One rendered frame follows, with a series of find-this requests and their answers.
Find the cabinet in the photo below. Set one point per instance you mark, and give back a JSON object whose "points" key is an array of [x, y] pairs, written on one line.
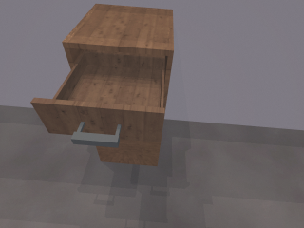
{"points": [[126, 30]]}

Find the drawer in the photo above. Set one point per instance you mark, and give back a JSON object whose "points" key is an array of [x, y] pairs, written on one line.
{"points": [[104, 90]]}

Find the handle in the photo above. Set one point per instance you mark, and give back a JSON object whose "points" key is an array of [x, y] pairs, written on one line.
{"points": [[96, 139]]}

